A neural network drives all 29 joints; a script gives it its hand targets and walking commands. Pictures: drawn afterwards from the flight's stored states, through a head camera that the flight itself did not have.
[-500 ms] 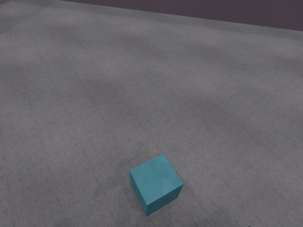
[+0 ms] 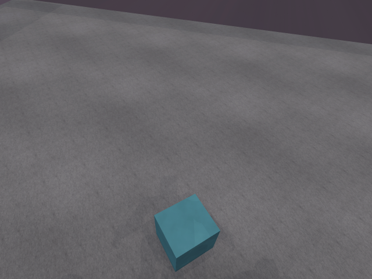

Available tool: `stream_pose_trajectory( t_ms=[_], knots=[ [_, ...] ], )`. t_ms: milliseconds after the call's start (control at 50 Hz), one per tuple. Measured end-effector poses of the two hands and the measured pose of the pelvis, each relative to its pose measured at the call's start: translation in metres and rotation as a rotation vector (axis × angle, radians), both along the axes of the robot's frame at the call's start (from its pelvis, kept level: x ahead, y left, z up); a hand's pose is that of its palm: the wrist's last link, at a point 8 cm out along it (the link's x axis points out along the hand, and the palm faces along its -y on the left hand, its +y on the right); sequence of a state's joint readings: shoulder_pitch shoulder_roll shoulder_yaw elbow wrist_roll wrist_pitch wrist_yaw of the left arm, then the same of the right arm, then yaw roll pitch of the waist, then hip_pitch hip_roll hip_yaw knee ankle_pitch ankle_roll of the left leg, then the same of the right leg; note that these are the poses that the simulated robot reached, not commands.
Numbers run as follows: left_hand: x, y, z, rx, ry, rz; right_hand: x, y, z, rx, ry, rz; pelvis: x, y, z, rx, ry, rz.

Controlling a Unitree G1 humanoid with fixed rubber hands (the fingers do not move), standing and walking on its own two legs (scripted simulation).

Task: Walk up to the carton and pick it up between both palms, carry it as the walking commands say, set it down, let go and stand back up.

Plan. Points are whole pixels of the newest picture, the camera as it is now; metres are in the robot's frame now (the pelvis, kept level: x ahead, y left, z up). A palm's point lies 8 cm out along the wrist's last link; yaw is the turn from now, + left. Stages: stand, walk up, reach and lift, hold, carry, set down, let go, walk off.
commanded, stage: walk up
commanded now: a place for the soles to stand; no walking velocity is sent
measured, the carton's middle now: (185, 232) +0.46 -0.04 -0.66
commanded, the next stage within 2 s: none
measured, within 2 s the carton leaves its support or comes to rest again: neither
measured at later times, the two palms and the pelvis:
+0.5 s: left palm out of the picture +0.06 +0.19 -0.14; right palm out of the picture +0.01 -0.51 -0.11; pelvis -0.03 -0.14 -0.05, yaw +8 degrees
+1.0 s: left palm out of the picture -0.02 +0.05 -0.16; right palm out of the picture +0.22 -0.57 -0.13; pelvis +0.04 -0.28 -0.05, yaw +21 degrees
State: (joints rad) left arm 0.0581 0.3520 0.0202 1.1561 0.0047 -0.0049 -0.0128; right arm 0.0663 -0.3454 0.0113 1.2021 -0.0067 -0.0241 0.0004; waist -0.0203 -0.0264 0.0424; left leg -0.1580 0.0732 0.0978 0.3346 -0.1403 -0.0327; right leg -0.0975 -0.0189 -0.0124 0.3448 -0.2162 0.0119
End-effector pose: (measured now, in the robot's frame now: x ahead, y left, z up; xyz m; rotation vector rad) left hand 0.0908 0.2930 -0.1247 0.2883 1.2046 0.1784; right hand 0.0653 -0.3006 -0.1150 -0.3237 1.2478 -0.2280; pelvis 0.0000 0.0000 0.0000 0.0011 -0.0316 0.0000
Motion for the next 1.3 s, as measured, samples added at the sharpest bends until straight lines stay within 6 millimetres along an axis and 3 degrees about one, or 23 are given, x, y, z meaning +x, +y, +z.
stream_pose_trajectory(
  t_ms=[100,160,300,420,480,540,660,740,840,980,1120,1220,1300],
  knots=[
    [-0.001,0.003,-0.003,-0.009,0.000,0.000,0.002,-0.001,0.003,-0.021,-0.036,0.005,-0.001,-0.002,-0.002,0.005,0.008,0.012],
    [0.007,0.006,-0.003,-0.005,-0.051,0.012,-0.015,-0.020,0.008,-0.091,-0.035,0.010,-0.008,-0.013,-0.007,0.012,0.012,0.030],
    [0.014,-0.011,-0.008,0.023,-0.110,-0.012,-0.064,-0.104,0.017,-0.252,0.025,0.003,-0.021,-0.055,-0.029,0.019,0.003,0.042],
    [0.006,-0.062,-0.019,0.057,-0.155,-0.018,-0.076,-0.191,0.005,-0.326,0.056,0.025,-0.026,-0.115,-0.054,0.003,0.010,0.084],
    [-0.021,-0.093,-0.020,0.038,-0.148,0.034,-0.060,-0.210,0.001,-0.327,0.072,0.048,-0.026,-0.132,-0.051,-0.002,-0.002,0.136],
    [-0.051,-0.117,-0.020,0.017,-0.111,0.100,-0.034,-0.213,0.002,-0.294,0.058,0.104,-0.022,-0.145,-0.043,-0.005,-0.007,0.162],
    [-0.093,-0.139,-0.036,0.002,-0.061,0.222,0.013,-0.213,0.006,-0.269,-0.007,0.240,-0.008,-0.167,-0.046,-0.011,0.001,0.227],
    [-0.102,-0.159,-0.046,-0.006,-0.007,0.253,0.035,-0.222,0.010,-0.266,-0.058,0.275,-0.003,-0.190,-0.046,0.018,-0.019,0.248],
    [-0.104,-0.190,-0.043,-0.010,-0.010,0.308,0.071,-0.240,0.013,-0.230,-0.096,0.323,0.012,-0.222,-0.041,0.010,-0.019,0.281],
    [-0.111,-0.239,-0.034,0.072,-0.038,0.387,0.144,-0.266,-0.015,-0.136,-0.127,0.409,0.034,-0.273,-0.051,-0.009,-0.010,0.355],
    [-0.130,-0.271,-0.005,0.138,-0.023,0.469,0.200,-0.257,-0.028,-0.050,-0.123,0.501,0.049,-0.290,-0.041,0.032,0.004,0.421],
    [-0.149,-0.271,0.008,0.185,0.004,0.506,0.223,-0.240,-0.034,-0.020,-0.100,0.564,0.052,-0.292,-0.038,0.038,0.012,0.459],
    [-0.165,-0.265,0.005,0.196,0.035,0.529,0.234,-0.220,-0.037,0.000,-0.106,0.601,0.051,-0.288,-0.041,0.041,0.016,0.491]
  ],
)
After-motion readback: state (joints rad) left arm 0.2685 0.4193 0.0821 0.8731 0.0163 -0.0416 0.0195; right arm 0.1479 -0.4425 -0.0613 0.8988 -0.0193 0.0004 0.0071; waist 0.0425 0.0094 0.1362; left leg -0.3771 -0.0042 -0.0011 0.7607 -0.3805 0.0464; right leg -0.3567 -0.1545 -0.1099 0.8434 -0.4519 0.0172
